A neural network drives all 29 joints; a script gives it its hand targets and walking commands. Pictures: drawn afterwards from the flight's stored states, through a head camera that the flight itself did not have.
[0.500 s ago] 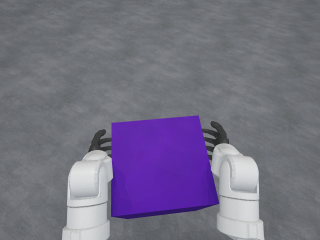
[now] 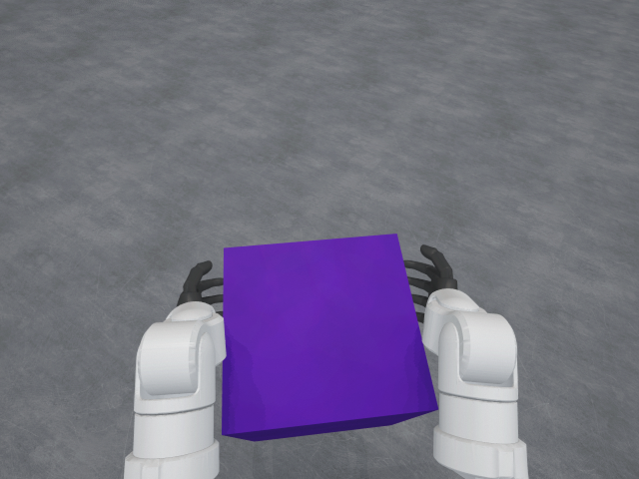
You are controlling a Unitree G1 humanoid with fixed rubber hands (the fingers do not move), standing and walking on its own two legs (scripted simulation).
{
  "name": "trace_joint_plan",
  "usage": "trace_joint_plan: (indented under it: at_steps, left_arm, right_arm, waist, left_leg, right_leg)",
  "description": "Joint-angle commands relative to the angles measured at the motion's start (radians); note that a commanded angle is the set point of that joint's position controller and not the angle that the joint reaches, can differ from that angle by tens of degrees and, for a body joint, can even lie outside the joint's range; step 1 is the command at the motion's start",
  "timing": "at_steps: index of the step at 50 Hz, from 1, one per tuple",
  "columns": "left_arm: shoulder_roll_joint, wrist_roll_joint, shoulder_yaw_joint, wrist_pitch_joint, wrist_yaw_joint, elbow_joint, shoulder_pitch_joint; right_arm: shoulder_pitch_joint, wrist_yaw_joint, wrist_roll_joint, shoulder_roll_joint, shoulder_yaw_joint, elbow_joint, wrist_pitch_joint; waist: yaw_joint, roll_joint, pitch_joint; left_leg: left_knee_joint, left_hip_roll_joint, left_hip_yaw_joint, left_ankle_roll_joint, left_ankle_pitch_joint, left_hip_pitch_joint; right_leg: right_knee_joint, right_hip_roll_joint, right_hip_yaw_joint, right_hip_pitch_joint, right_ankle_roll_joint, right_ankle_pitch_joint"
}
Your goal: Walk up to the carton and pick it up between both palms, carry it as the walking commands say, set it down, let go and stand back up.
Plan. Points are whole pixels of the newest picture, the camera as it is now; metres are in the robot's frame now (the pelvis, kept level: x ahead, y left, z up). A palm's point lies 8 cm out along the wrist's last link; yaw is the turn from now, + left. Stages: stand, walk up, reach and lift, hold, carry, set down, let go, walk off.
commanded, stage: carry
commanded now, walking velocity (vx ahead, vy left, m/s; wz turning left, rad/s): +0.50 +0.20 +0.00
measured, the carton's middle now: (318, 348) +0.30 +0.00 -0.03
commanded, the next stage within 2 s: none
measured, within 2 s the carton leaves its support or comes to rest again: neither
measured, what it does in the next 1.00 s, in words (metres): walks ahead: right foot, then left foot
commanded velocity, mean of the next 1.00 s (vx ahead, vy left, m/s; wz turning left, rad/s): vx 0.50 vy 0.20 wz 0.00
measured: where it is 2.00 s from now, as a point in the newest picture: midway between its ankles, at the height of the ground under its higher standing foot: (217, 216)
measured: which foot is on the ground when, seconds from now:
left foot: down 0.00-0.24, up 0.26-0.50, down 0.52-0.96, up 0.98-1.00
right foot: up 0.00-0.22, down 0.24-0.54, up 0.56-0.94, down 0.96-1.00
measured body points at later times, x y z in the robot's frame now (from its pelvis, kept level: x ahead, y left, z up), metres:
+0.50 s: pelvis +0.36 +0.09 +0.00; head +0.37 +0.09 +0.45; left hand +0.64 +0.26 +0.08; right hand +0.68 -0.03 +0.09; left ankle +0.44 +0.21 -0.72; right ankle +0.22 -0.07 -0.73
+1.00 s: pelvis +0.69 +0.20 -0.01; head +0.70 +0.21 +0.44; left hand +0.98 +0.36 +0.07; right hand +1.00 +0.07 +0.08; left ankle +0.50 +0.22 -0.68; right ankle +0.71 +0.08 -0.73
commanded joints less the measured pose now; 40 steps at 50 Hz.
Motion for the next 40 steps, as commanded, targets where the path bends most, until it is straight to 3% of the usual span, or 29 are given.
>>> trace_joint_plan:
  at_steps: [1, 2, 3, 6, 7, 8, 10, 11, 12, 13, 14, 16, 17, 19, 20, 21, 22, 24, 26, 27, 28, 29, 30, 31, 32, 33, 35, 36, 40]
  left_arm:
    - [-1.022, -0.484, -0.633, -0.072, -0.440, -0.166, -0.551]
    - [-1.024, -0.464, -0.627, -0.072, -0.432, -0.144, -0.549]
    - [-1.024, -0.468, -0.643, -0.072, -0.427, -0.162, -0.563]
    - [-1.014, -0.470, -0.679, -0.074, -0.410, -0.206, -0.614]
    - [-0.999, -0.472, -0.670, -0.074, -0.411, -0.240, -0.610]
    - [-1.021, -0.473, -0.672, -0.066, -0.409, -0.224, -0.605]
    - [-1.047, -0.464, -0.667, -0.052, -0.413, -0.176, -0.606]
    - [-1.026, -0.461, -0.651, -0.055, -0.417, -0.189, -0.579]
    - [-0.995, -0.445, -0.626, -0.047, -0.425, -0.151, -0.529]
    - [-0.960, -0.436, -0.620, -0.048, -0.425, -0.154, -0.557]
    - [-0.971, -0.425, -0.621, -0.046, -0.431, -0.099, -0.525]
    - [-0.997, -0.445, -0.636, -0.047, -0.437, -0.121, -0.530]
    - [-1.013, -0.446, -0.633, -0.048, -0.446, -0.103, -0.529]
    - [-1.006, -0.469, -0.626, -0.057, -0.448, -0.119, -0.586]
    - [-0.991, -0.472, -0.623, -0.052, -0.452, -0.114, -0.560]
    - [-0.982, -0.482, -0.632, -0.053, -0.454, -0.131, -0.568]
    - [-0.969, -0.488, -0.640, -0.054, -0.456, -0.174, -0.590]
    - [-0.948, -0.471, -0.621, -0.045, -0.459, -0.142, -0.537]
    - [-0.963, -0.465, -0.638, -0.036, -0.458, -0.162, -0.552]
    - [-0.946, -0.463, -0.639, -0.034, -0.456, -0.175, -0.564]
    - [-0.969, -0.456, -0.643, -0.021, -0.454, -0.141, -0.547]
    - [-0.960, -0.445, -0.622, -0.028, -0.451, -0.140, -0.551]
    - [-0.984, -0.453, -0.632, -0.046, -0.450, -0.160, -0.542]
    - [-1.001, -0.466, -0.635, -0.059, -0.451, -0.153, -0.541]
    - [-1.028, -0.472, -0.633, -0.069, -0.448, -0.148, -0.578]
    - [-1.031, -0.468, -0.635, -0.070, -0.442, -0.130, -0.537]
    - [-1.025, -0.452, -0.660, -0.078, -0.424, -0.181, -0.539]
    - [-1.017, -0.457, -0.672, -0.077, -0.419, -0.210, -0.605]
    - [-0.991, -0.466, -0.669, -0.063, -0.419, -0.224, -0.604]
  right_arm:
    - [-0.411, 0.348, 0.469, 1.080, 0.748, -0.063, 0.009]
    - [-0.447, 0.354, 0.485, 1.080, 0.749, -0.066, 0.003]
    - [-0.447, 0.356, 0.490, 1.062, 0.738, -0.075, 0.007]
    - [-0.454, 0.364, 0.488, 1.040, 0.729, -0.071, 0.008]
    - [-0.476, 0.365, 0.503, 1.042, 0.747, -0.114, 0.012]
    - [-0.447, 0.363, 0.496, 1.039, 0.740, -0.117, 0.018]
    - [-0.467, 0.362, 0.498, 1.040, 0.732, -0.122, 0.028]
    - [-0.438, 0.353, 0.475, 1.010, 0.718, -0.075, 0.034]
    - [-0.473, 0.347, 0.478, 1.004, 0.723, -0.100, 0.037]
    - [-0.418, 0.347, 0.462, 1.008, 0.740, -0.042, 0.044]
    - [-0.447, 0.345, 0.463, 1.019, 0.748, -0.036, 0.041]
    - [-0.395, 0.345, 0.442, 1.037, 0.722, 0.001, 0.032]
    - [-0.411, 0.353, 0.444, 1.060, 0.731, -0.003, 0.025]
    - [-0.388, 0.342, 0.413, 1.059, 0.722, 0.028, 0.018]
    - [-0.417, 0.338, 0.420, 1.054, 0.725, 0.005, 0.015]
    - [-0.408, 0.332, 0.414, 1.040, 0.732, -0.019, 0.014]
    - [-0.387, 0.325, 0.405, 1.038, 0.722, -0.020, 0.010]
    - [-0.446, 0.320, 0.422, 1.034, 0.744, -0.072, 0.017]
    - [-0.410, 0.326, 0.433, 1.049, 0.735, -0.050, 0.023]
    - [-0.394, 0.330, 0.425, 1.033, 0.723, -0.038, 0.028]
    - [-0.381, 0.332, 0.404, 0.997, 0.693, 0.018, 0.024]
    - [-0.382, 0.334, 0.431, 1.019, 0.699, 0.011, 0.022]
    - [-0.381, 0.337, 0.447, 1.055, 0.723, -0.042, 0.014]
    - [-0.395, 0.343, 0.449, 1.084, 0.744, -0.048, 0.009]
    - [-0.452, 0.345, 0.468, 1.097, 0.755, -0.075, 0.002]
    - [-0.430, 0.346, 0.466, 1.071, 0.743, -0.077, 0.002]
    - [-0.390, 0.362, 0.480, 1.071, 0.735, -0.064, -0.001]
    - [-0.394, 0.367, 0.484, 1.070, 0.722, -0.031, 0.005]
    - [-0.410, 0.362, 0.475, 1.046, 0.726, -0.057, 0.018]
  waist:
    - [-0.028, 0.049, -0.327]
    - [-0.024, 0.148, -0.307]
    - [-0.026, 0.134, -0.311]
    - [-0.029, 0.162, -0.248]
    - [-0.026, 0.107, -0.292]
    - [-0.027, 0.167, -0.301]
    - [-0.001, 0.172, -0.360]
    - [0.041, 0.097, -0.451]
    - [0.049, -0.069, -0.509]
    - [0.029, -0.292, -0.470]
    - [0.036, -0.251, -0.499]
    - [0.035, -0.106, -0.386]
    - [0.035, -0.111, -0.311]
    - [0.015, -0.147, -0.222]
    - [0.012, -0.125, -0.213]
    - [0.005, -0.172, -0.194]
    - [0.005, -0.195, -0.187]
    - [0.008, -0.266, -0.249]
    - [-0.019, -0.142, -0.382]
    - [-0.055, -0.067, -0.481]
    - [-0.055, 0.295, -0.516]
    - [-0.046, 0.308, -0.468]
    - [-0.040, 0.182, -0.456]
    - [-0.034, 0.075, -0.433]
    - [-0.031, 0.056, -0.383]
    - [-0.026, 0.068, -0.392]
    - [-0.019, 0.181, -0.369]
    - [-0.020, 0.192, -0.322]
    - [-0.027, 0.098, -0.287]
  left_leg:
    - [-0.171, 0.241, -0.308, 0.072, 0.875, 0.694]
    - [-0.186, 0.234, -0.288, 0.084, 0.851, 0.702]
    - [-0.200, 0.247, -0.273, 0.098, 0.831, 0.702]
    - [-0.192, 0.162, -0.147, 0.058, 0.995, 0.625]
    - [-0.155, 0.149, -0.103, 0.045, 1.090, 0.580]
    - [-0.129, 0.126, -0.063, 0.033, 1.156, 0.535]
    - [0.074, 0.091, 0.024, -0.012, 1.241, 0.446]
    - [0.246, 0.080, 0.034, -0.062, 1.053, 0.245]
    - [0.503, 0.008, 0.004, -0.091, 0.465, 0.002]
    - [0.762, -0.109, -0.066, -0.123, -0.258, -0.285]
    - [0.958, -0.074, -0.200, -0.109, -0.259, -0.446]
    - [0.785, 0.009, -0.228, -0.089, -0.156, -0.502]
    - [0.674, 0.038, -0.215, -0.095, -0.167, -0.525]
    - [0.403, 0.072, -0.171, -0.092, -0.122, -0.456]
    - [0.256, 0.065, -0.138, -0.092, -0.067, -0.319]
    - [0.071, 0.058, -0.106, -0.087, -0.017, -0.179]
    - [-0.008, -0.020, 0.017, -0.087, 0.037, -0.104]
    - [-0.070, -0.047, 0.076, -0.075, 0.135, 0.016]
    - [-0.134, -0.065, 0.103, -0.027, 0.209, 0.312]
    - [-0.112, 0.033, -0.013, 0.028, 0.197, 0.532]
    - [-0.117, 0.316, -0.506, 0.191, 0.410, 0.777]
    - [-0.131, 0.347, -0.566, 0.232, 0.689, 0.869]
    - [-0.066, 0.323, -0.470, 0.209, 0.886, 0.854]
    - [-0.099, 0.293, -0.422, 0.132, 0.868, 0.750]
    - [-0.154, 0.287, -0.389, 0.107, 0.769, 0.675]
    - [-0.188, 0.271, -0.331, 0.097, 0.694, 0.668]
    - [-0.193, 0.227, -0.249, 0.081, 0.806, 0.682]
    - [-0.219, 0.238, -0.237, 0.088, 0.738, 0.638]
    - [-0.220, 0.186, -0.134, 0.073, 0.718, 0.564]
  right_leg:
    - [-0.055, 0.020, 0.022, -0.441, -0.046, 0.047]
    - [-0.115, 0.044, -0.016, -0.460, -0.049, 0.033]
    - [-0.149, 0.044, -0.020, -0.438, -0.050, 0.050]
    - [-0.371, 0.099, -0.110, -0.331, -0.058, 0.190]
    - [-0.460, 0.134, -0.126, -0.193, -0.071, 0.243]
    - [-0.513, 0.167, -0.148, -0.089, -0.083, 0.284]
    - [-0.643, 0.190, -0.186, 0.181, -0.116, 0.472]
    - [-0.673, 0.098, -0.092, 0.501, -0.164, 0.582]
    - [-0.652, -0.165, 0.250, 0.732, -0.238, 0.809]
    - [-0.639, -0.384, 0.558, 0.879, -0.372, 1.123]
    - [-0.624, -0.415, 0.606, 0.932, -0.435, 1.106]
    - [-0.700, -0.305, 0.419, 0.811, -0.294, 0.909]
    - [-0.739, -0.292, 0.376, 0.746, -0.260, 0.788]
    - [-0.802, -0.275, 0.255, 0.620, -0.198, 0.746]
    - [-0.818, -0.267, 0.192, 0.499, -0.184, 0.748]
    - [-0.805, -0.210, 0.062, 0.386, -0.135, 0.737]
    - [-0.795, -0.160, -0.002, 0.355, -0.125, 0.825]
    - [-0.721, -0.190, -0.021, 0.371, -0.102, 1.014]
    - [-0.407, -0.102, -0.111, 0.263, -0.030, 0.873]
    - [-0.192, -0.069, -0.102, 0.075, -0.008, 0.643]
    - [0.174, 0.095, -0.107, -0.307, 0.043, 0.170]
    - [0.285, 0.104, -0.007, -0.486, -0.011, -0.107]
    - [0.296, 0.066, 0.044, -0.502, -0.037, -0.084]
    - [0.160, 0.024, 0.084, -0.438, -0.047, -0.020]
    - [0.079, 0.014, 0.083, -0.405, -0.055, 0.016]
    - [-0.033, 0.004, 0.074, -0.373, -0.058, 0.053]
    - [-0.093, 0.046, 0.011, -0.356, -0.064, 0.094]
    - [-0.138, 0.043, 0.004, -0.350, -0.067, 0.080]
    - [-0.339, 0.078, -0.070, -0.256, -0.068, 0.195]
